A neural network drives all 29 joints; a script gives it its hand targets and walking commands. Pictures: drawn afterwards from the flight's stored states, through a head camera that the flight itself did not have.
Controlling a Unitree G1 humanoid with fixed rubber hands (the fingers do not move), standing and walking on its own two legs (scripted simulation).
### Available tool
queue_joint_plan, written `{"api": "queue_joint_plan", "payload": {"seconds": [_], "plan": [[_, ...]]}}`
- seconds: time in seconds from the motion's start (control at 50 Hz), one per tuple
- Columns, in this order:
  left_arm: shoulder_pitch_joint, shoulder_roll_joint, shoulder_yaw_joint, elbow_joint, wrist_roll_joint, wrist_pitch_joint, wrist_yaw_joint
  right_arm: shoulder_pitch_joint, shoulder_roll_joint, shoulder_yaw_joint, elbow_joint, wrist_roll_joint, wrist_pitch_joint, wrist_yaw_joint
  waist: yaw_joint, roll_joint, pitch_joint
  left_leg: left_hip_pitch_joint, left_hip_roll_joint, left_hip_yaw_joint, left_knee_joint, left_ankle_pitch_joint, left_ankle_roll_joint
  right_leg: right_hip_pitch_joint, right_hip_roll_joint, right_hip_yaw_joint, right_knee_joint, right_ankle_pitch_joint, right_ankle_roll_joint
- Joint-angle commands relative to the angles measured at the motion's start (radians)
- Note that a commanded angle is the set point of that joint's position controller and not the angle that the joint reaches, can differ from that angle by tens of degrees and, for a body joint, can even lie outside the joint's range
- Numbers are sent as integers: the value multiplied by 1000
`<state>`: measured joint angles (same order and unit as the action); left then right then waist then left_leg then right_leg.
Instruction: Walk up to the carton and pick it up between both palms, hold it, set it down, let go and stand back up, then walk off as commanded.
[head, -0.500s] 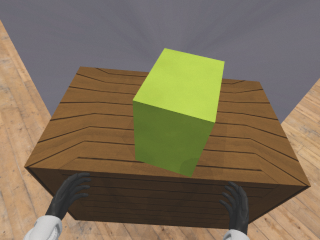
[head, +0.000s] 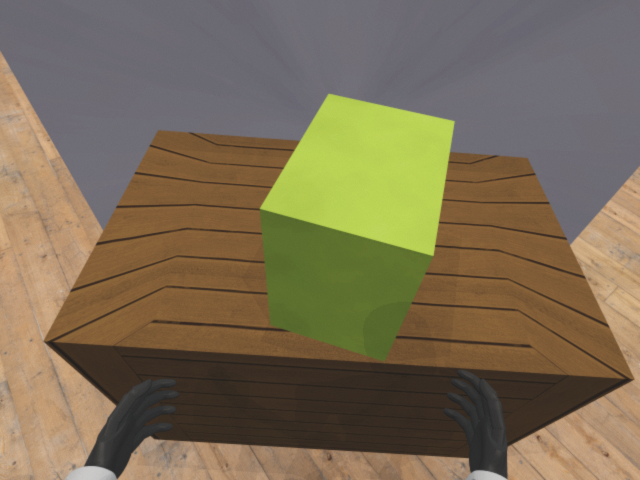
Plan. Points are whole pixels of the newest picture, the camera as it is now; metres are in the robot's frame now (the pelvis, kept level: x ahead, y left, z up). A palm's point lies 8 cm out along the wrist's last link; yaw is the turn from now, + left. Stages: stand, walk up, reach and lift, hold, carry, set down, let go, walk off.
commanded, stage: set down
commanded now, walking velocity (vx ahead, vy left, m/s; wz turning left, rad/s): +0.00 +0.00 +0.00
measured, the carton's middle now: (356, 229) +0.49 -0.04 +0.01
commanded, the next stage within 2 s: let go in 1.58 s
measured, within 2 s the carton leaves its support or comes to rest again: neither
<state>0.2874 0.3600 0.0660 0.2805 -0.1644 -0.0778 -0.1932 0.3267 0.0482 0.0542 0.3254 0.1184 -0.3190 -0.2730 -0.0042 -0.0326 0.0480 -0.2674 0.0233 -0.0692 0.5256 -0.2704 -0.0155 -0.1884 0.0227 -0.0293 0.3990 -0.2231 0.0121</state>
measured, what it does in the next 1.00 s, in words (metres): stands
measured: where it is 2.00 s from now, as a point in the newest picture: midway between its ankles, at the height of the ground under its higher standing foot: outside the picture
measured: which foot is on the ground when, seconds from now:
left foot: down 0.00-1.00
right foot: down 0.00-1.00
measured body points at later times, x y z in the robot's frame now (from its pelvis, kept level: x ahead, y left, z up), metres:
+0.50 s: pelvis +0.00 +0.00 +0.00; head +0.02 +0.02 +0.45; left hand +0.17 +0.25 -0.05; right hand +0.17 -0.19 -0.04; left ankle +0.00 +0.12 -0.74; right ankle -0.01 -0.13 -0.74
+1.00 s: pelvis +0.00 -0.01 +0.00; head +0.03 +0.01 +0.45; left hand +0.17 +0.26 -0.07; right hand +0.16 -0.20 -0.07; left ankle +0.00 +0.12 -0.74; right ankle -0.01 -0.13 -0.74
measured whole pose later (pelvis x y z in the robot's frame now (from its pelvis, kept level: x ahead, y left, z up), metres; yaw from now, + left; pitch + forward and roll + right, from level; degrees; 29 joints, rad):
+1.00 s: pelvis +0.00 -0.01 +0.00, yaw +0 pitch +0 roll -2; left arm 0.29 0.36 0.01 0.38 -0.16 0.05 -0.08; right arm 0.33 -0.09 0.05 0.46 0.05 -0.22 -0.10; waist 0.00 0.00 0.05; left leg -0.23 0.02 -0.07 0.48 -0.26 -0.02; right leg -0.17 0.02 -0.03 0.39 -0.23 0.01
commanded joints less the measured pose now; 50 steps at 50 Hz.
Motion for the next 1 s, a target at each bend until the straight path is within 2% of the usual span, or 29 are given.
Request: {"api": "queue_joint_plan", "payload": {"seconds": [0.0, 0.14, 0.34, 0.4, 0.5, 0.54, 0.6, 0.72, 0.88, 0.98], "plan": [[-4, 187, 25, -187, -8, -35, 15, 95, -70, 62, -103, -11, -58, 32, 58, 162, -112, 265, -7, 83, -99, 330, -36, 72, -8, 11, -83, 174, -30], [-35, 179, 8, -164, -10, -17, 33, 48, -88, 15, -74, -22, -26, 56, 34, 169, -86, 222, -2, 81, -133, 251, -30, 81, -7, 4, -91, 99, -37], [-77, 153, -8, -112, -1, 20, 66, -23, -126, -45, -44, -56, 42, 95, 22, 152, -68, 164, 1, 83, -181, 144, -19, 105, -7, 1, -89, 43, -36], [-84, 152, -9, -104, -7, 23, 70, -31, -119, -48, -51, -64, 46, 98, 16, 125, -78, 167, -7, 90, -171, 149, -15, 101, -13, 6, -95, 59, -31], [-84, 132, -12, -88, 9, 34, 81, -38, -130, -55, -16, -67, 55, 112, 13, 135, -78, 171, -8, 85, -174, 170, -20, 101, -10, 4, -95, 82, -31], [-81, 139, -10, -77, 7, 39, 80, -43, -134, -59, -17, -73, 57, 112, 8, 118, -83, 174, -11, 88, -169, 183, -20, 102, -12, 3, -96, 103, -27], [-78, 122, -13, -64, 28, 50, 88, -50, -149, -63, 14, -73, 56, 125, 7, 139, -85, 187, -12, 89, -167, 199, -26, 91, -10, -1, -96, 106, -30], [-72, 106, -17, -68, 41, 65, 103, -60, -173, -80, 34, -74, 54, 144, 2, 135, -102, 202, -12, 87, -162, 243, -32, 96, -5, -6, -97, 146, -30], [-84, 68, -34, -34, 64, 100, 129, -106, -220, -116, 101, -81, 61, 179, -12, 153, -96, 212, -6, 85, -173, 234, -41, 87, 5, -17, -95, 134, -35], [-92, 55, -48, -20, 63, 116, 140, -133, -239, -131, 110, -88, 61, 195, -19, 136, -102, 207, -8, 88, -173, 229, -40, 85, 6, -16, -92, 139, -32]]}}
